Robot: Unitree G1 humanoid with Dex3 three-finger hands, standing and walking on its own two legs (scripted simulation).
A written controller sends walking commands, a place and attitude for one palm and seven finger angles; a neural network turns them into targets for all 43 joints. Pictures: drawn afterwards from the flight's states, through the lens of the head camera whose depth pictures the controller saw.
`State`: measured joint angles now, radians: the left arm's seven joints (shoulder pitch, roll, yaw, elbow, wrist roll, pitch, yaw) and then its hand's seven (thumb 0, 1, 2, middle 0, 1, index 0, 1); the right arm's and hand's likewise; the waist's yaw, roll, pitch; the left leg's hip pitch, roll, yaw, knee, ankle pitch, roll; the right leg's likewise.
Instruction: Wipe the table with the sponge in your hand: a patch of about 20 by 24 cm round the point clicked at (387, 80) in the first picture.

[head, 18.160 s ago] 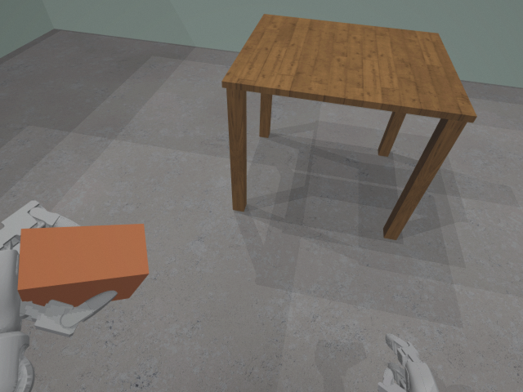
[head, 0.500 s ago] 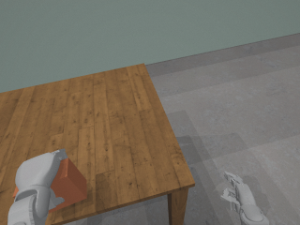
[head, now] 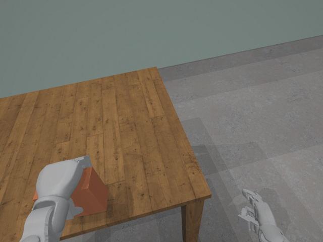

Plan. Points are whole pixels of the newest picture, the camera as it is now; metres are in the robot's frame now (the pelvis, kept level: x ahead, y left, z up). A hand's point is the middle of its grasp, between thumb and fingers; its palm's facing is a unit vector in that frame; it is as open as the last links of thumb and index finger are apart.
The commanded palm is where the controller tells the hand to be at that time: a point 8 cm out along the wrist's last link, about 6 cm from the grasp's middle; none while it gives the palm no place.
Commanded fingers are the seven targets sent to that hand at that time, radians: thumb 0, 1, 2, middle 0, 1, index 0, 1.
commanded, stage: move the sponge above the wiping area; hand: left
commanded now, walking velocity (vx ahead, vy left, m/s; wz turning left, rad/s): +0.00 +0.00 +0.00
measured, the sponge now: (78, 197) +0.20 +0.26 +0.01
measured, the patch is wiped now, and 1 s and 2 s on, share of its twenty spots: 0.00 0.00 0.00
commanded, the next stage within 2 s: lower the sponge onto the table in 1.06 s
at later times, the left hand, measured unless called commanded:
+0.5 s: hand (69, 180) +0.21 +0.26 +0.08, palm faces +0.08 -0.05 -1.00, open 9.8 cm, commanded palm +0.17 +0.26 +0.13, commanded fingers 0.00 0.10 1.30 -1.20 -1.60 -1.20 -1.60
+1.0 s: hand (59, 176) +0.21 +0.28 +0.09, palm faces +0.13 -0.05 -0.99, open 9.8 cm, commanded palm +0.17 +0.26 +0.13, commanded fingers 0.00 0.10 1.30 -1.20 -1.60 -1.20 -1.60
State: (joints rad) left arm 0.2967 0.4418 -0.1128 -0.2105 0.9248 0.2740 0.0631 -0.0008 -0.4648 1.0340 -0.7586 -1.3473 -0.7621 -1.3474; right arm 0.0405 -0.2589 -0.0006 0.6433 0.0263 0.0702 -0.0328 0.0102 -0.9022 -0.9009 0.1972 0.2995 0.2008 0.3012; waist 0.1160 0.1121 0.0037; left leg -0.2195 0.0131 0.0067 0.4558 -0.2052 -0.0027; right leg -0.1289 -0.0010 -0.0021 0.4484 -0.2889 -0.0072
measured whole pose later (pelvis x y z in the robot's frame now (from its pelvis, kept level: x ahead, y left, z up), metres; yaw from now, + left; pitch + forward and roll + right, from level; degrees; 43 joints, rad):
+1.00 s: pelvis +0.00 -0.01 +0.00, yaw +0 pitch -3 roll +0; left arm 0.26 0.46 -0.03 -0.21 0.91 0.35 0.15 0.00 -0.47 1.04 -0.76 -1.35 -0.76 -1.35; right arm 0.02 -0.24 0.00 0.67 0.05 0.10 -0.02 0.01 -0.90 -0.90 0.20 0.30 0.20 0.30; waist 0.12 0.11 -0.01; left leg -0.20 0.03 0.01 0.46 -0.21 -0.02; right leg -0.11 0.02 0.00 0.45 -0.29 -0.02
